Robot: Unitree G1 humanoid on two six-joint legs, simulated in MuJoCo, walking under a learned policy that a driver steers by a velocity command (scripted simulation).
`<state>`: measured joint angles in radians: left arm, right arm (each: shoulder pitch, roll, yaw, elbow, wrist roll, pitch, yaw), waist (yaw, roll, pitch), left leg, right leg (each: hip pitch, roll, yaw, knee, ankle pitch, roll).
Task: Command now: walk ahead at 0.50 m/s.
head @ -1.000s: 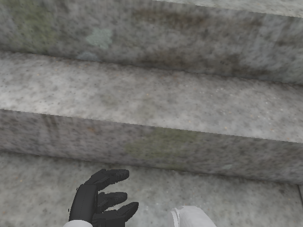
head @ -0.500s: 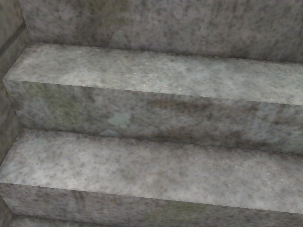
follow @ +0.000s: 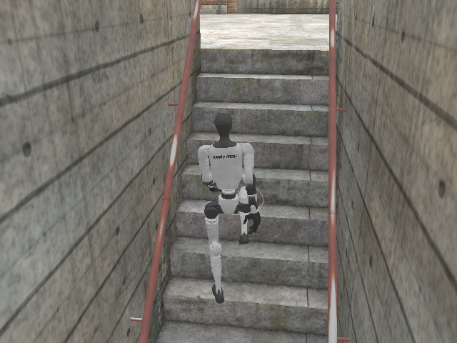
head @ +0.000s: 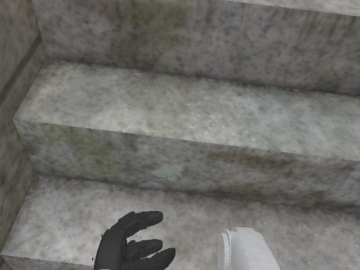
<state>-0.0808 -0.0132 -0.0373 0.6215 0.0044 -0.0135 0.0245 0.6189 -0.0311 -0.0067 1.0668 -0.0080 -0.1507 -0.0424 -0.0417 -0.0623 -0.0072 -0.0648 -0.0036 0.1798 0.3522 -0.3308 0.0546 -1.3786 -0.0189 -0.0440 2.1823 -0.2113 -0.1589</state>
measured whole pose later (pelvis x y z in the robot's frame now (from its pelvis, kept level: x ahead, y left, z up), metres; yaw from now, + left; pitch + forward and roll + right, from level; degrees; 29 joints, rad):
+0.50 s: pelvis +0.14 +0.01 +0.20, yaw -2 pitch +1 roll -1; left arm 0.23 0.18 0.07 0.93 0.03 -0.07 0.06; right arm 0.16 -0.08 0.01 0.69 0.00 -0.03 -0.09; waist 0.00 0.00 0.03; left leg -0.81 0.02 -0.03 1.32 -0.06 0.03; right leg -0.40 0.00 -0.09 0.69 -0.31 -0.07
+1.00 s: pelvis +0.13 -0.01 +0.19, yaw -19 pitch -1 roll +0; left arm 0.27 0.19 0.07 0.67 0.02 0.04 0.00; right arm 0.19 -0.27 -0.08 0.64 -0.03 0.01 -0.06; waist 0.05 0.04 0.01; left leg -0.50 0.10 0.03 1.12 -0.39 -0.01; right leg -0.43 0.03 0.02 0.74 -0.30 -0.03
